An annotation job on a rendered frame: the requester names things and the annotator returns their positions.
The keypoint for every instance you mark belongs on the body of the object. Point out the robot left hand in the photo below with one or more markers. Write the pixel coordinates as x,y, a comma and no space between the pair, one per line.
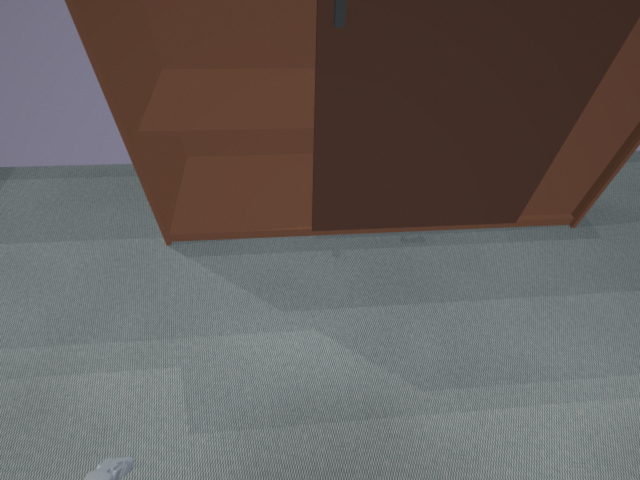
111,469

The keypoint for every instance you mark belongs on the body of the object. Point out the wardrobe door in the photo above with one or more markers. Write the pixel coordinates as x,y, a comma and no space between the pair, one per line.
609,118
450,112

